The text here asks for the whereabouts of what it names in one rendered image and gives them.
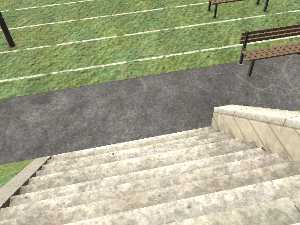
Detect stairs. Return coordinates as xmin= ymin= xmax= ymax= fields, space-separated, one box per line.
xmin=0 ymin=127 xmax=300 ymax=225

